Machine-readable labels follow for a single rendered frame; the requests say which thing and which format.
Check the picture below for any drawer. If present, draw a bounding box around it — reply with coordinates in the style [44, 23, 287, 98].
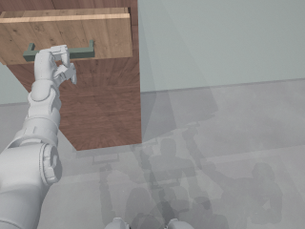
[0, 7, 132, 65]

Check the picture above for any robot left upper arm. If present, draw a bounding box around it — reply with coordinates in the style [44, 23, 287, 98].
[0, 143, 63, 229]

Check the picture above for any cabinet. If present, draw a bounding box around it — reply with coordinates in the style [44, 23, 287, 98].
[0, 0, 142, 151]

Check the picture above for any left robot shin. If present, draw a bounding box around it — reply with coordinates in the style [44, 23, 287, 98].
[112, 218, 124, 222]

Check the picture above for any left robot hand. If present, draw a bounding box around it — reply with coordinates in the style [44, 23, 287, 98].
[33, 45, 77, 89]

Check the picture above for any robot left forearm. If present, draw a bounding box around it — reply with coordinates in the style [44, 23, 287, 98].
[0, 79, 62, 156]

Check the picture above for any right robot shin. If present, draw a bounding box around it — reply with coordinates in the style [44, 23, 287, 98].
[167, 219, 178, 226]

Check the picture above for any handle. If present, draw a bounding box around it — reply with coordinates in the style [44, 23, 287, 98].
[23, 39, 95, 62]

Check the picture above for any robot shin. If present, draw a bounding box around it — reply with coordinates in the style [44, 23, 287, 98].
[167, 219, 178, 226]
[112, 218, 124, 222]

